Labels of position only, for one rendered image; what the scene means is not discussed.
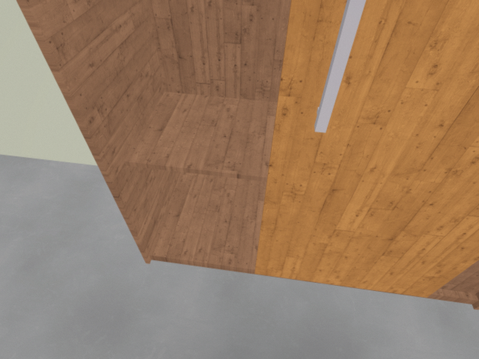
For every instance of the wardrobe door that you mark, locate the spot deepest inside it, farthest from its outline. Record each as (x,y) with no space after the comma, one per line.
(388,198)
(466,281)

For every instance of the handle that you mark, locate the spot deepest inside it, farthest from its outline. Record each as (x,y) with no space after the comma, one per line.
(344,43)

